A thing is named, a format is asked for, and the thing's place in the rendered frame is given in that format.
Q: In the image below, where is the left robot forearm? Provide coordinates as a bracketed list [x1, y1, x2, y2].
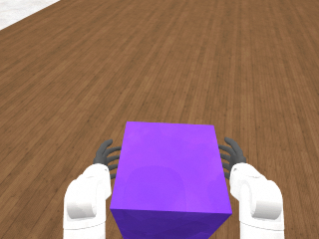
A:
[63, 163, 112, 239]

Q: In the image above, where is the robot left hand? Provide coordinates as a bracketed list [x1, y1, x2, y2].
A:
[93, 139, 122, 179]

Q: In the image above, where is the robot right hand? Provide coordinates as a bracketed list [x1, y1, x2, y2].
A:
[218, 136, 246, 180]

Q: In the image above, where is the carton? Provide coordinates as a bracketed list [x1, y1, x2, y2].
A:
[110, 121, 232, 239]

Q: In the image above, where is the right robot forearm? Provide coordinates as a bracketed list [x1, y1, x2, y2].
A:
[229, 162, 285, 239]

